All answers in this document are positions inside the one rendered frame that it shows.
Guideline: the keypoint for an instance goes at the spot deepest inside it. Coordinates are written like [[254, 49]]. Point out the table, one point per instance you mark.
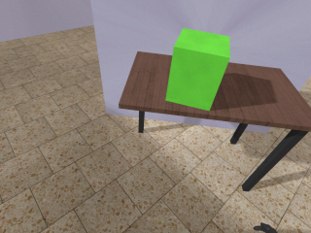
[[247, 94]]

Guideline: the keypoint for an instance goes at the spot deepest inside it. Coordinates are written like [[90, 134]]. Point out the right robot hand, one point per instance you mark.
[[265, 228]]

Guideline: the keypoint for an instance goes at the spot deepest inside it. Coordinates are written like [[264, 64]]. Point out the carton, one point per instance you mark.
[[198, 65]]

